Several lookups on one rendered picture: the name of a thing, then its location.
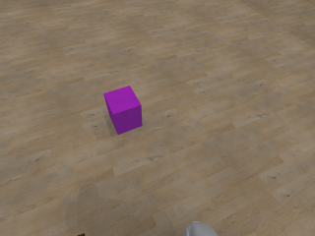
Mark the carton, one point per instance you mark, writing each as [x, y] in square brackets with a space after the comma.
[124, 108]

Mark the right robot thigh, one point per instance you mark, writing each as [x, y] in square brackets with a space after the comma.
[200, 229]

